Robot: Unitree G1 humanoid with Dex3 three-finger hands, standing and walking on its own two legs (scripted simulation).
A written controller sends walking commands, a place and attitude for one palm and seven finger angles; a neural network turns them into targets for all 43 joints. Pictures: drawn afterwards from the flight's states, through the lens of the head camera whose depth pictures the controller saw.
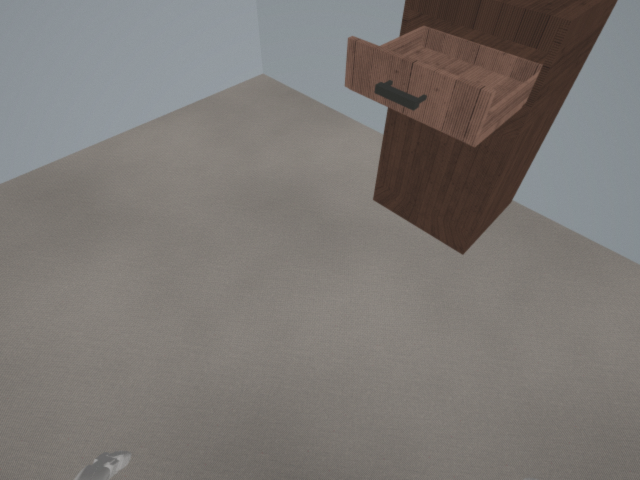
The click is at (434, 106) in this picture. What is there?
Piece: drawer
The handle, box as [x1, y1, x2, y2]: [375, 80, 426, 110]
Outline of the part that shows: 375,85 376,93 413,110 426,97 426,95 422,95 417,98 396,89 390,85 392,82 390,80 384,83 380,82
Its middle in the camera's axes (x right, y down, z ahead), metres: +0.21 -0.38 +1.00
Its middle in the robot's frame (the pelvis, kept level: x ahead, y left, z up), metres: +1.02 -0.16 -0.02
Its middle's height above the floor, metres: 0.75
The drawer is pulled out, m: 0.30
